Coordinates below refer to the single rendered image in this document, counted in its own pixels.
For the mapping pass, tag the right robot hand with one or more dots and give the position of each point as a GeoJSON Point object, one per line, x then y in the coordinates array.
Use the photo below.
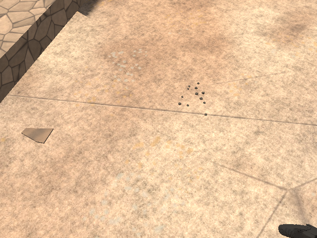
{"type": "Point", "coordinates": [297, 230]}

